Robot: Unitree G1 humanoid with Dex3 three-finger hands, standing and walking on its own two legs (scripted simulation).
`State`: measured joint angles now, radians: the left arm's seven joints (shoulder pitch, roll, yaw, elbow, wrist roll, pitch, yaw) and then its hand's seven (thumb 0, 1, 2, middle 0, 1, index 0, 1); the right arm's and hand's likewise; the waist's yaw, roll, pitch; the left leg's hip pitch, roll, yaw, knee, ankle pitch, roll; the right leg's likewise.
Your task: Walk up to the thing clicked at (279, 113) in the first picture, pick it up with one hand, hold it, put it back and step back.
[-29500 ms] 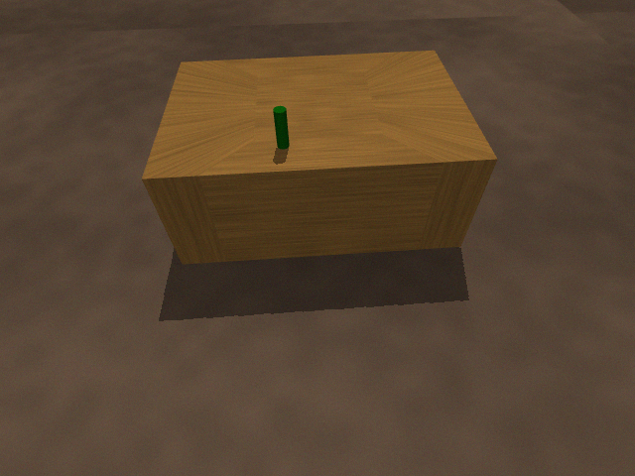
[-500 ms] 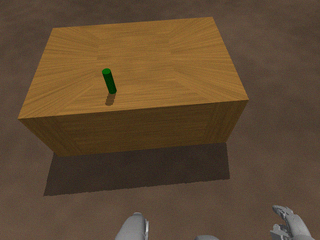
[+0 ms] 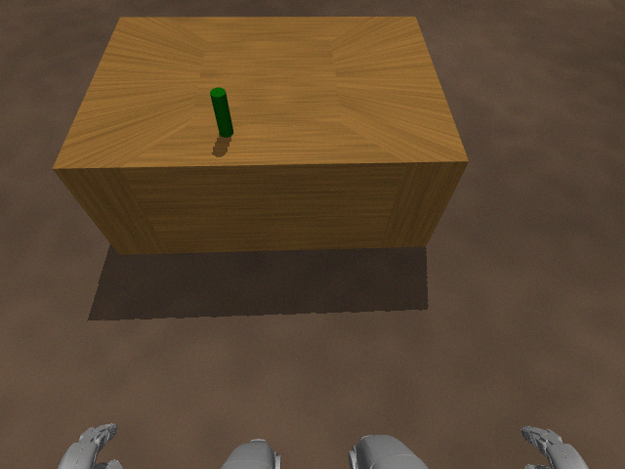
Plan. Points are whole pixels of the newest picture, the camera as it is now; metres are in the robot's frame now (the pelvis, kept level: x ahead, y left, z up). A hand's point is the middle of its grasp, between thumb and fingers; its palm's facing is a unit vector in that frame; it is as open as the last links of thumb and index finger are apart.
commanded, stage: step back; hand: left
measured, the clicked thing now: (222, 113) +0.99 +0.25 -0.24
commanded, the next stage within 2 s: stand in 1.32 s
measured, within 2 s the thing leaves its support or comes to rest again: neither
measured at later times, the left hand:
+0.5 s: hand out of the picture -0.10 +0.27 -0.14, palm faces +0.09 -0.89 -0.44, open 7.4 cm
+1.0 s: hand out of the picture -0.09 +0.27 -0.15, palm faces +0.06 -0.93 -0.36, open 7.4 cm
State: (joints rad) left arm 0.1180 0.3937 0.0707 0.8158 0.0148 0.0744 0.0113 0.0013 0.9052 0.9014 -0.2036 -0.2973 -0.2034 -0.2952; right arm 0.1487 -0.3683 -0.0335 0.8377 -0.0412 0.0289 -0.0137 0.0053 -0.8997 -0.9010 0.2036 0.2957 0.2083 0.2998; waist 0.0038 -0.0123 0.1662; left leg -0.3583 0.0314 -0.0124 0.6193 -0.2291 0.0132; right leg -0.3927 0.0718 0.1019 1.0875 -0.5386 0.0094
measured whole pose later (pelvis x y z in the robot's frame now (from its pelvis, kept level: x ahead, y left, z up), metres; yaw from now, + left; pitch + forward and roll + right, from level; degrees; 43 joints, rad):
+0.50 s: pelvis -0.15 -0.02 +0.00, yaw +5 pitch -3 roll +2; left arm 0.19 0.40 0.06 0.90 0.04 0.03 0.01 0.00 0.90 0.90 -0.21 -0.30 -0.21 -0.30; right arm 0.21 -0.38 -0.06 0.97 -0.04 0.03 0.01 0.01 -0.90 -0.90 0.20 0.29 0.20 0.30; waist 0.03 -0.02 0.11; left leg -0.21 -0.04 -0.01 0.61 -0.36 0.01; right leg -0.38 -0.07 -0.01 0.76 -0.41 0.00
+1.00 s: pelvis -0.14 +0.00 +0.00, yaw +4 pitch -2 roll +0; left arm 0.19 0.38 0.04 1.03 0.02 0.00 -0.01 0.00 0.90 0.90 -0.21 -0.30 -0.21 -0.30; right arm 0.19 -0.36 -0.06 1.03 -0.05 -0.01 0.02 0.00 -0.90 -0.90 0.20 0.29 0.20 0.30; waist 0.02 -0.01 0.05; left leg -0.24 0.00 0.02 0.61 -0.33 0.02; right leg -0.31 -0.02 0.03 0.72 -0.44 -0.01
